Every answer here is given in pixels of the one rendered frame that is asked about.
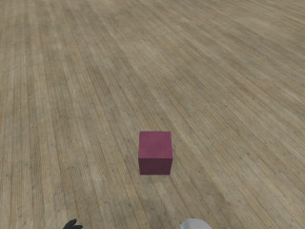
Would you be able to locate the carton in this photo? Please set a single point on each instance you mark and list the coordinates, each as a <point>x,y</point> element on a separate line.
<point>155,153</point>

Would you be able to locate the right robot thigh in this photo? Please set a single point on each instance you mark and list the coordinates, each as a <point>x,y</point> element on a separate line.
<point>194,224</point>

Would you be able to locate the robot left hand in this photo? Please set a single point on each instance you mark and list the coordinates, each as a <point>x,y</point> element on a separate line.
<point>70,225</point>

